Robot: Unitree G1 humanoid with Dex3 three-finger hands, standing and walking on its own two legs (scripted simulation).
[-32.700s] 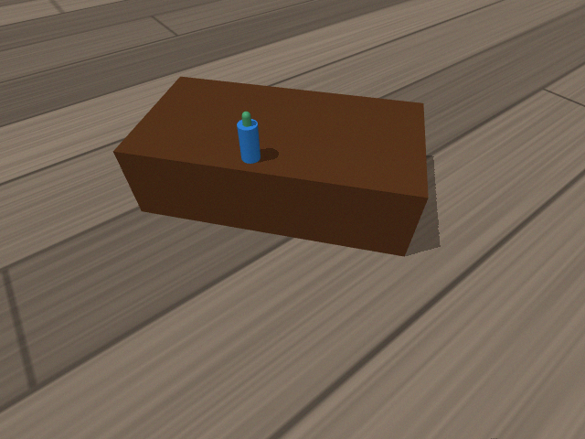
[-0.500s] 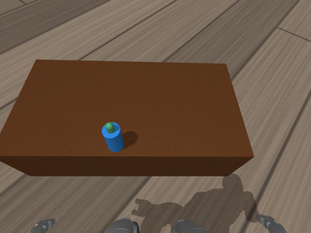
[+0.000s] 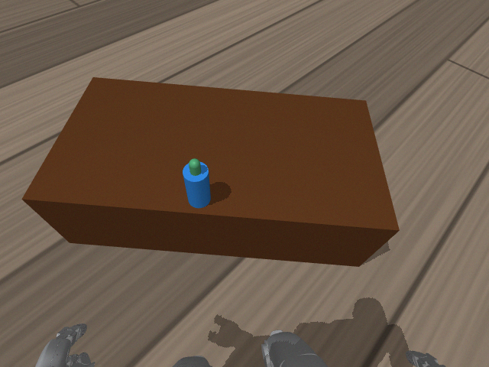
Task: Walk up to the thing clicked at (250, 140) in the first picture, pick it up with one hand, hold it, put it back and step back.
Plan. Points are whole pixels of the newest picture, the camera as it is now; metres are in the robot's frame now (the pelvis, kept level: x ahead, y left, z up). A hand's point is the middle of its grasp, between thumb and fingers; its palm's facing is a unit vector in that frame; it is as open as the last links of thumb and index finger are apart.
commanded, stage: step back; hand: left
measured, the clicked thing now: (197, 181) +0.63 +0.14 -0.30
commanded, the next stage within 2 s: none
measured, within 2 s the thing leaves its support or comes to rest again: neither
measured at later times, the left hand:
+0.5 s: hand out of the picture -0.06 +0.23 -0.13, palm faces -0.03 -0.90 -0.43, open 7.4 cm
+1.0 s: hand out of the picture -0.26 +0.22 -0.15, palm faces -0.06 -0.91 -0.41, open 7.4 cm
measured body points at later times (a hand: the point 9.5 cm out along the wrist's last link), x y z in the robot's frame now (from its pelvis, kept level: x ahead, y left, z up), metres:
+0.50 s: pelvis -0.16 -0.04 +0.00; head -0.11 -0.06 +0.45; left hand -0.05 +0.28 -0.10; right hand -0.08 -0.36 -0.13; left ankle -0.17 +0.10 -0.67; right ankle -0.13 -0.15 -0.73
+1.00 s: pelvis -0.35 -0.05 -0.01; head -0.30 -0.06 +0.43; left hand -0.26 +0.26 -0.13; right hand -0.21 -0.37 -0.12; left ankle -0.22 +0.09 -0.72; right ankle -0.38 -0.17 -0.73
